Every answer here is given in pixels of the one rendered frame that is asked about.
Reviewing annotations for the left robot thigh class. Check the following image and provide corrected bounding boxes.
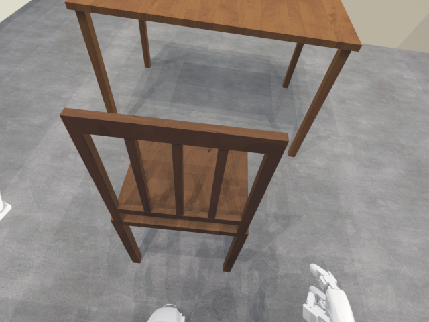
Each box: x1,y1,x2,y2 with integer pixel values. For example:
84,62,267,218
147,307,185,322

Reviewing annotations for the robot right hand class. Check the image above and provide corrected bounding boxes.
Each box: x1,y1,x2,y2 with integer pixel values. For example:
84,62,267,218
303,264,355,322

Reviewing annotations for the chair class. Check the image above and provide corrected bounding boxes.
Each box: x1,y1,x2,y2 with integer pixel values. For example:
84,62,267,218
60,108,289,272

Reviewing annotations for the table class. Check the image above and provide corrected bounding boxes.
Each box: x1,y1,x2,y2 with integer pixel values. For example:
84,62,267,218
65,0,362,157

